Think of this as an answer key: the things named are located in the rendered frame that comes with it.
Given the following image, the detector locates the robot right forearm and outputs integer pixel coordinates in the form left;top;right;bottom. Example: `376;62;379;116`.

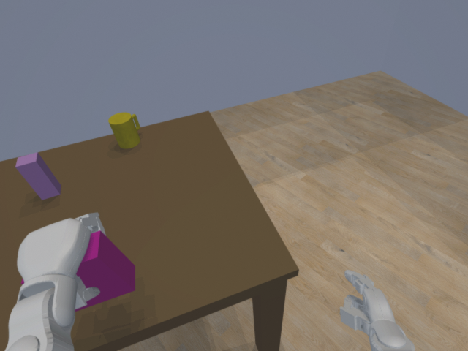
369;320;415;351

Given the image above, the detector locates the robot left forearm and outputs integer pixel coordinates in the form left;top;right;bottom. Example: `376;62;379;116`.
5;273;78;351

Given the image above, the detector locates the table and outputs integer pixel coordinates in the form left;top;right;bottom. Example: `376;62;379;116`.
0;111;299;351

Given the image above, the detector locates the robot left hand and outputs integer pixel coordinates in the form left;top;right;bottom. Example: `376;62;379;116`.
17;212;106;309

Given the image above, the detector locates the robot right hand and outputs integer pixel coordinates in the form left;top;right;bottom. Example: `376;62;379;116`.
340;270;396;336

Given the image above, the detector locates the sponge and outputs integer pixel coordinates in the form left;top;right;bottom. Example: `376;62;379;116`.
21;230;135;311

